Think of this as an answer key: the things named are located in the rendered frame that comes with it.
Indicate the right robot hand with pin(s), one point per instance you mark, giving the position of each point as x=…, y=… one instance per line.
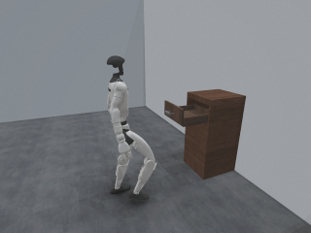
x=123, y=149

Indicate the cabinet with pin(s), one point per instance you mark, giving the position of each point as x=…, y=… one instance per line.
x=211, y=148

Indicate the robot left upper arm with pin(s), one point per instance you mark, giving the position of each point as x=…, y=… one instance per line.
x=109, y=101

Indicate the drawer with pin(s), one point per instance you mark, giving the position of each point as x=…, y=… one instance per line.
x=187, y=115

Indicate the robot right foot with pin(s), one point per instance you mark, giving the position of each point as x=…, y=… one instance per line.
x=141, y=195

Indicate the handle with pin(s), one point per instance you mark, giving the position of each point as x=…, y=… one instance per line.
x=168, y=113

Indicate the robot right forearm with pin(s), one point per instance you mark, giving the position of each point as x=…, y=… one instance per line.
x=115, y=119

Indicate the right robot shin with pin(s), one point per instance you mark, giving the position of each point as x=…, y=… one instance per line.
x=145, y=173

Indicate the robot right upper arm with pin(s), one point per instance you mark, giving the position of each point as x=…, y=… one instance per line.
x=119, y=91

